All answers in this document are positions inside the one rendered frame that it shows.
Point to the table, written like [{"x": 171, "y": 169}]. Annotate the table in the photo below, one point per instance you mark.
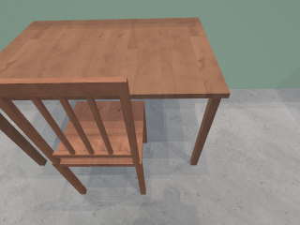
[{"x": 162, "y": 58}]

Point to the chair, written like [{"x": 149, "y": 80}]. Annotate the chair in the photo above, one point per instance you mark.
[{"x": 98, "y": 133}]

